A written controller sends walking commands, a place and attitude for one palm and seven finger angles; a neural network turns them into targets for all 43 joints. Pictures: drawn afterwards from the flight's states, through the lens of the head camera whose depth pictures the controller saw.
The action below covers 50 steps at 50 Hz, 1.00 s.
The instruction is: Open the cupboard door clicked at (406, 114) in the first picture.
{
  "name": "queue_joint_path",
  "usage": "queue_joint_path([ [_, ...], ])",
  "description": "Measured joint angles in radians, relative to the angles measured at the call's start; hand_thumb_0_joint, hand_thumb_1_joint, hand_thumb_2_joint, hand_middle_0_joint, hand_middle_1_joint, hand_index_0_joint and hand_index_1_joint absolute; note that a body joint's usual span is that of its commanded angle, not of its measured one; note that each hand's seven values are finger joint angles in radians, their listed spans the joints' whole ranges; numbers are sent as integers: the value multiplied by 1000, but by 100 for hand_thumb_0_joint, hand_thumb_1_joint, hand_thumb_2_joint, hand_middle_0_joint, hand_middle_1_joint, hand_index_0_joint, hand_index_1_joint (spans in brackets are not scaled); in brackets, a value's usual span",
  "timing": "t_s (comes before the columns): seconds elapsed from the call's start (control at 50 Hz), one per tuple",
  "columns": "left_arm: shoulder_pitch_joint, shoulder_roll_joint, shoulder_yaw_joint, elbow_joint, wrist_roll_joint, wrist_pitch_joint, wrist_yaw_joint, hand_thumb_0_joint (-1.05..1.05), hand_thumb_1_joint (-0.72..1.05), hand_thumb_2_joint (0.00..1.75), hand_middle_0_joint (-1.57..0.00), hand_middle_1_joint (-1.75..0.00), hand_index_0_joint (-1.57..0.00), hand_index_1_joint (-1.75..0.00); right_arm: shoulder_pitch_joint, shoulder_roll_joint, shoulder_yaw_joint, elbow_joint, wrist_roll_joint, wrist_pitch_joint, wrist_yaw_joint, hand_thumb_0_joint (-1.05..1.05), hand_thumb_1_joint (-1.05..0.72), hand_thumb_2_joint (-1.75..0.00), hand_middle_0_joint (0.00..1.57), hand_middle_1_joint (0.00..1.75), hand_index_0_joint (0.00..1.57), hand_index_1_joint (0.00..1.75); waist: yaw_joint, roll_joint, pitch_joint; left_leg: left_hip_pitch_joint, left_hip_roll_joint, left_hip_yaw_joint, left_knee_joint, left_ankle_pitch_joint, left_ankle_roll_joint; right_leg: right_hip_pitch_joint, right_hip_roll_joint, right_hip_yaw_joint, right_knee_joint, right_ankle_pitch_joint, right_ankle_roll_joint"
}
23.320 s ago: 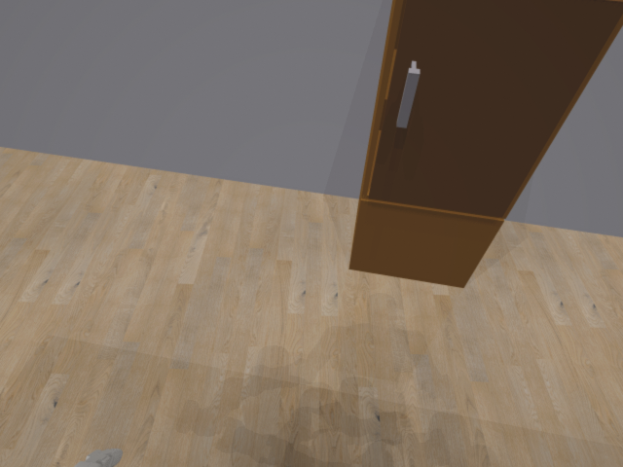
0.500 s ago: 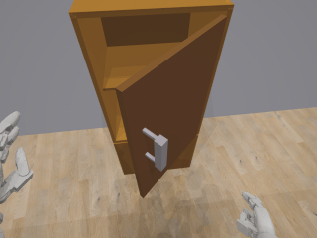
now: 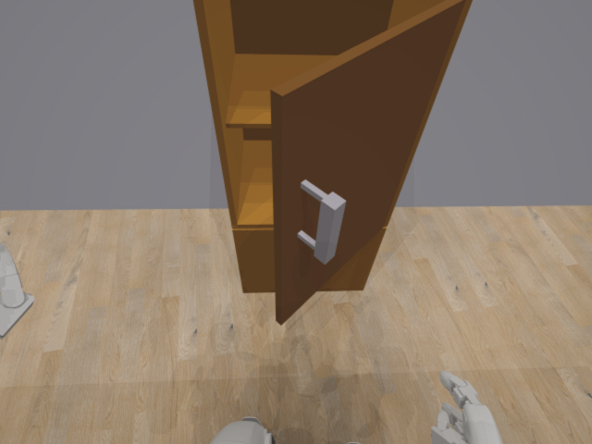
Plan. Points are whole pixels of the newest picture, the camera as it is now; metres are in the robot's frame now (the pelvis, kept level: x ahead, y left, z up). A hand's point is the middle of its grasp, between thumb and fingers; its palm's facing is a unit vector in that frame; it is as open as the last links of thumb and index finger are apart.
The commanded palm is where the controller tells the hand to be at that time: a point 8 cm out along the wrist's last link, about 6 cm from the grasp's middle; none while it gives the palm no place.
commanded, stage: step back with the hand held close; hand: left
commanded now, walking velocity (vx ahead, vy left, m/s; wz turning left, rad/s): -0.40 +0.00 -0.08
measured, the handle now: (317, 222) +0.42 +0.00 +0.05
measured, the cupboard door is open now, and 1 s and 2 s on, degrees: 44 44 44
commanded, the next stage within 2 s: stop stepping back and stand still in 0.34 s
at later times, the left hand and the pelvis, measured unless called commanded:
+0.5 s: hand out of the picture +0.13 +0.23 +0.19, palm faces +0.30 -0.84 -0.44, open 7.4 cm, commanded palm +0.05 +0.28 +0.20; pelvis -0.11 +0.00 +0.02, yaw -5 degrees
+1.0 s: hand out of the picture +0.03 +0.21 +0.19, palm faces +0.29 -0.84 -0.46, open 7.4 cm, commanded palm -0.02 +0.27 +0.20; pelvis -0.19 -0.01 +0.02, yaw -7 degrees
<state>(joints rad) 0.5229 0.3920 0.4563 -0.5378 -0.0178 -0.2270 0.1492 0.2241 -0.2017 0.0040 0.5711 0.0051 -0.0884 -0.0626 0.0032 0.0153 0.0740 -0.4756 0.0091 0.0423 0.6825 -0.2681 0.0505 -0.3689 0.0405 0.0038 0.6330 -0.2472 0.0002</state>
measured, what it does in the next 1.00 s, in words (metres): walks backwards: right foot, then left foot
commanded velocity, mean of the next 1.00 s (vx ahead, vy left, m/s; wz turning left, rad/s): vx -0.08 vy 0.03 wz -0.02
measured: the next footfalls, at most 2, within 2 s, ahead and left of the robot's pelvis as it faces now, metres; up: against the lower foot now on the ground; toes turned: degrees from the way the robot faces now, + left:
right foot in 0.52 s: -0.22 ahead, -0.10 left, +0.00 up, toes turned -7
left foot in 0.74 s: -0.09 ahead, +0.09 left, +0.00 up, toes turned -8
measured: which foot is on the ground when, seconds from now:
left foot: down 0.00-0.52, up 0.54-0.72, down 0.74-1.00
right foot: down 0.00-0.16, up 0.18-0.50, down 0.52-1.00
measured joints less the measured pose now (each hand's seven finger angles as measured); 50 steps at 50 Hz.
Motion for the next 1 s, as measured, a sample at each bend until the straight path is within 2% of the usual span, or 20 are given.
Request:
queue_joint_path([
  [0.04,15,-14,-9,-15,-6,-4,8,1,89,90,-21,-30,-21,-31,-5,0,-3,20,-5,1,8,2,-91,-90,20,30,21,30,10,-6,-9,-19,-11,-9,53,-83,-28,-8,-4,6,-12,14,-2],
  [0.1,13,-19,-34,-26,-5,-3,15,1,89,90,-21,-30,-21,-31,-14,0,-5,49,-9,13,12,2,-91,-90,20,30,21,30,17,-31,-21,13,-24,-18,101,-125,-44,-11,-17,21,-40,44,7],
  [0.12,8,-15,-37,-29,-5,0,16,1,89,90,-21,-30,-21,-31,-17,-2,-3,51,-9,16,10,2,-91,-90,20,30,21,30,14,-37,-25,46,-22,-22,47,-110,-45,-18,-20,22,-46,53,13],
  [0.16,-18,4,-35,-30,-6,2,15,1,89,90,-21,-30,-21,-31,-28,-8,-5,42,-8,14,1,2,-91,-90,20,30,21,30,1,-37,-16,58,-17,-24,-38,48,-17,-39,-21,16,-41,60,24],
  [0.24,-25,43,7,-5,-14,0,8,1,89,90,-21,-30,-21,-31,-57,19,-18,42,-18,-13,3,2,-91,-90,20,30,21,30,-9,-31,2,43,0,-24,-67,85,9,-94,39,48,271,-155,24],
  [0.3,10,41,17,-31,-30,6,17,1,89,90,-21,-30,-21,-31,-58,41,-13,51,-22,-42,19,2,-91,-90,20,30,21,30,3,-29,-19,42,29,-14,-143,137,3,-63,50,26,367,-222,26],
  [0.36,23,23,-8,-64,-41,15,20,1,89,90,-21,-30,-21,-31,-64,50,-3,63,-24,-60,27,2,-91,-90,20,30,21,30,15,-26,-42,36,54,0,-218,195,-3,14,37,8,314,-261,30],
  [0.42,10,28,-28,-74,-51,23,14,1,89,90,-21,-30,-21,-31,-79,57,8,66,-30,-64,28,2,-91,-90,20,30,21,30,12,-25,-58,22,69,8,-291,261,-13,99,29,2,193,-285,23],
  [0.46,2,46,-26,-69,-60,26,8,1,89,90,-21,-30,-21,-31,-89,61,14,58,-34,-62,28,2,-91,-90,20,30,21,30,5,-26,-64,8,74,11,-334,307,-22,157,28,-7,78,-277,12],
  [0.5,9,75,-8,-67,-69,24,-1,1,89,90,-21,-30,-21,-31,-98,61,19,41,-34,-55,32,2,-91,-90,20,30,21,30,-4,-33,-64,-14,72,19,-352,344,-31,228,21,-25,-91,-202,-2],
  [0.52,23,97,10,-71,-73,20,-4,1,89,90,-21,-30,-21,-31,-101,62,23,26,-31,-49,34,2,-91,-90,20,30,21,30,-7,-48,-63,-31,64,31,-343,350,-37,263,8,-28,-181,-154,-11],
  [0.54,38,109,23,-72,-73,12,-8,1,89,90,-21,-30,-21,-31,-107,57,26,16,-27,-41,36,1,-90,-90,20,30,21,30,-9,-53,-59,-61,62,39,-303,324,-44,279,1,-24,-231,-174,-26],
  [0.58,60,98,2,-59,-70,5,-17,1,89,90,-21,-30,-21,-31,-101,30,21,34,-21,-19,35,1,-91,-90,20,30,21,30,-11,-14,-49,-103,61,-13,-151,142,-60,272,23,-31,-211,-166,-37],
  [0.64,122,95,-3,-51,-55,9,-13,1,89,90,-21,-30,-22,-31,-32,10,20,64,-2,4,29,2,-91,-90,20,30,21,30,10,-44,-91,-100,10,-20,80,0,-60,269,-2,3,-188,-144,-35],
  [0.68,128,78,-7,-23,-45,10,-4,1,89,90,-21,-30,-22,-31,20,-8,16,71,3,6,17,2,-91,-90,20,30,21,30,12,-53,-120,-33,-6,5,68,1,-52,282,-16,14,-184,-147,-33],
  [0.74,62,39,-29,40,-39,17,7,1,89,90,-21,-30,-22,-31,76,-51,-4,83,6,-6,1,2,-91,-90,20,30,21,30,-2,-26,-147,109,-12,11,-83,77,-25,285,-13,-6,-138,-177,-25],
  [0.76,28,28,-36,65,-38,18,9,1,89,90,-21,-30,-22,-31,80,-59,-14,94,8,-7,-4,2,-91,-90,20,30,21,30,-13,-22,-149,130,-19,1,-111,28,-15,277,-15,-16,-108,-194,-22],
  [0.84,-37,0,-43,135,-38,31,10,1,89,90,-21,-30,-21,-31,53,-50,-20,103,6,-5,-9,2,-91,-90,20,30,20,30,-35,-49,-129,130,-37,17,-114,56,-12,248,-38,-5,-44,-182,-7],
  [0.94,24,14,-54,83,-30,23,-4,1,89,90,-21,-30,-21,-31,45,-10,-6,58,-6,-33,-5,2,-91,-90,20,30,20,30,-68,-27,-113,114,-13,-8,-166,107,-26,242,-8,-27,-114,-134,-35],
  [1.0,88,24,-49,36,-30,1,-9,1,89,90,-21,-30,-21,-31,56,1,-1,52,-8,-28,6,2,-91,-90,20,30,20,30,-44,-10,-117,80,-4,-39,-97,39,-46,241,15,-26,-162,-98,-48],
])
